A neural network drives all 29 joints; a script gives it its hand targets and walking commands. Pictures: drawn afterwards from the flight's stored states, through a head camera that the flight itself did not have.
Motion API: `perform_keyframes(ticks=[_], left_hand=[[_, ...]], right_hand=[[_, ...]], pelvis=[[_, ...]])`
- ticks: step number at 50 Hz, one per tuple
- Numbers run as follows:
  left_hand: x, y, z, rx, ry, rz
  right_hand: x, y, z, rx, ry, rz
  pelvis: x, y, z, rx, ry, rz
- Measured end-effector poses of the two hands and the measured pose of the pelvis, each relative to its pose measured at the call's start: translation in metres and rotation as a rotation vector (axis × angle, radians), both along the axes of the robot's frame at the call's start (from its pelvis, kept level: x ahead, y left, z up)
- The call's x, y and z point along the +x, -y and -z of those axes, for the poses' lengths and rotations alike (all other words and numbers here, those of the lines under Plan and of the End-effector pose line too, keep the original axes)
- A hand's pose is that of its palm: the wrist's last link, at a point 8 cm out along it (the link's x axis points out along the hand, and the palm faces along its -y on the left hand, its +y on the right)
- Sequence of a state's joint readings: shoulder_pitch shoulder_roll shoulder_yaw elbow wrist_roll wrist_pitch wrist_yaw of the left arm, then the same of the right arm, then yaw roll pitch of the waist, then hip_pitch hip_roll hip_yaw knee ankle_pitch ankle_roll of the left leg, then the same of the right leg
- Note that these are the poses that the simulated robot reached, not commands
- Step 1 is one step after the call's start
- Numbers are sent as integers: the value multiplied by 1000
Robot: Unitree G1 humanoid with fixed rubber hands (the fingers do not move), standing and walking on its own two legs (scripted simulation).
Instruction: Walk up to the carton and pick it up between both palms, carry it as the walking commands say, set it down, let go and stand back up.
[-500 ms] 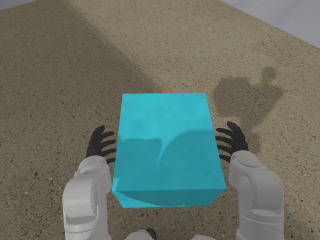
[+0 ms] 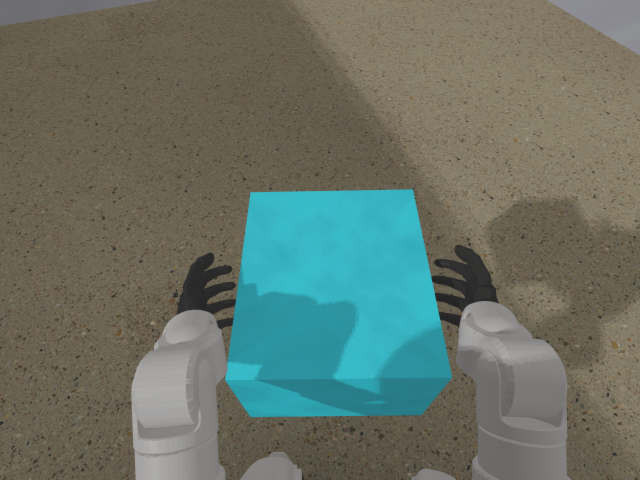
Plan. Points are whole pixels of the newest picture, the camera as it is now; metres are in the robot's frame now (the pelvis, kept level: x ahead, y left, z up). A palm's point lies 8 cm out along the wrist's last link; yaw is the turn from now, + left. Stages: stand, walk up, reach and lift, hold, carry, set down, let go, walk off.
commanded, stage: carry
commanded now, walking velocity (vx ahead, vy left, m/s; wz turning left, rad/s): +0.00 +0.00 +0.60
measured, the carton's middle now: (333, 300) +0.34 +0.00 +0.00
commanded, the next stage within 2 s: none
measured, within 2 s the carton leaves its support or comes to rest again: neither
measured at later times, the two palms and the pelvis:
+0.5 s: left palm (89, 343) +0.22 +0.23 +0.14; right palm (406, 290) +0.28 -0.07 +0.12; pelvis -0.01 +0.03 +0.03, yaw +15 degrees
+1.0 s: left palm out of the picture +0.12 +0.34 +0.12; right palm (271, 313) +0.26 +0.07 +0.11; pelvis -0.05 +0.08 +0.02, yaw +27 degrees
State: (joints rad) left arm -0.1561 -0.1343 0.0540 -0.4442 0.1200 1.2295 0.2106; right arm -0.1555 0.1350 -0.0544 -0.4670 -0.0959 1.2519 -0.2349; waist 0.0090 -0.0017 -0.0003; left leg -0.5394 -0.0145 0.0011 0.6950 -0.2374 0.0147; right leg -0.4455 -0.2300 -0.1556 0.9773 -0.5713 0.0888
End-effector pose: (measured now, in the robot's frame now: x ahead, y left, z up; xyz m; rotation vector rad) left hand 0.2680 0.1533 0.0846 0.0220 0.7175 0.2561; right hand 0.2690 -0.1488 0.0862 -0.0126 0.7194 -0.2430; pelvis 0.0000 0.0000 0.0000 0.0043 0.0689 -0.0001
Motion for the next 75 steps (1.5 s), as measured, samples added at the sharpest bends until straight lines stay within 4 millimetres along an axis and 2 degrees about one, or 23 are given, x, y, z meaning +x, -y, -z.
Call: perform_keyframes(ticks=[3,6,15,21,26,29,33,36,39,44,50,57,61,66,68,71,75], left_hand=[[-17,-21,6,-9,-52,-56],[-26,-32,0,-14,-50,-88],[-32,-31,-35,26,35,-105],[-34,-47,-60,70,63,-128],[-50,-83,-53,71,30,-202],[-69,-116,-38,53,8,-269],[-96,-161,-11,14,19,-357],[-121,-179,1,-11,-22,-418],[-138,-189,2,-28,-49,-463],[-148,-193,-12,-11,-14,-497],[-148,-183,-35,29,31,-485],[-150,-189,-59,66,58,-479],[-165,-203,-54,61,38,-508],[-191,-229,-35,22,35,-545],[-203,-234,-30,5,21,-562],[-215,-237,-30,-6,3,-580],[-221,-236,-35,3,14,-588]], right_hand=[[1,-21,4,-4,-53,-59],[3,-33,0,-3,-52,-94],[2,-33,-23,33,34,-112],[7,-50,-37,72,63,-134],[11,-91,-31,64,32,-201],[12,-128,-23,45,9,-268],[9,-180,-7,15,19,-355],[2,-205,-1,-7,-22,-417],[-2,-221,-1,-19,-52,-465],[-3,-230,-8,3,-20,-502],[-6,-219,-24,38,29,-490],[-10,-225,-41,68,59,-482],[-18,-243,-38,58,42,-508],[-35,-273,-31,21,39,-544],[-42,-281,-31,7,25,-564],[-48,-288,-32,0,6,-585],[-52,-288,-34,12,18,-594]], pelvis=[[-7,-6,-8,-8,-4,-22],[-11,-8,-13,-13,-20,-45],[-12,-6,-21,3,-24,-117],[-7,-21,-30,53,-11,-186],[-12,-39,-30,54,-29,-280],[-18,-55,-24,35,-32,-338],[-26,-78,-3,7,-12,-374],[-36,-83,-6,-2,5,-401],[-42,-84,-12,-16,-10,-428],[-46,-82,-17,-18,-36,-453],[-45,-78,-20,-12,-29,-472],[-46,-89,-29,32,-18,-520],[-54,-99,-28,28,-22,-549],[-69,-115,-18,-6,-1,-566],[-74,-118,-19,-9,7,-569],[-80,-119,-24,-18,-4,-569],[-85,-116,-25,-16,-4,-571]])
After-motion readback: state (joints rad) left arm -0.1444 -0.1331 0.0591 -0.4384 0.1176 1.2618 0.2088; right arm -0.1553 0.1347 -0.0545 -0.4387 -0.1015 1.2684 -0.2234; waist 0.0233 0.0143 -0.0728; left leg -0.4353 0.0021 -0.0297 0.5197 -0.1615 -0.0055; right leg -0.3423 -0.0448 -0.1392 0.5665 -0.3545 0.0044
